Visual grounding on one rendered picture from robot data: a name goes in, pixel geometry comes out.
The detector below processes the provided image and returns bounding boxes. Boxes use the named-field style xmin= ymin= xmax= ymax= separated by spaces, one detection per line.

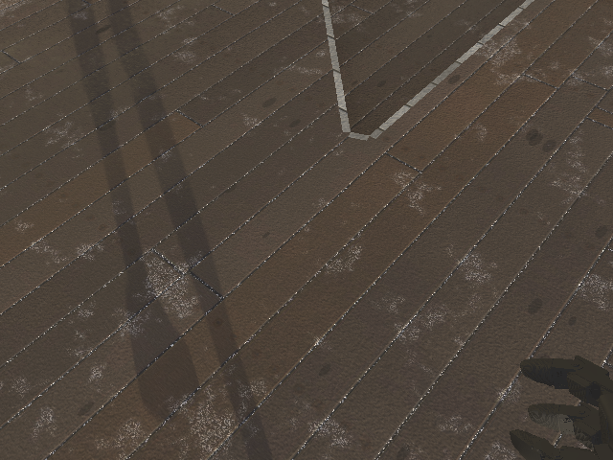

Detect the robot right hand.
xmin=510 ymin=356 xmax=613 ymax=460

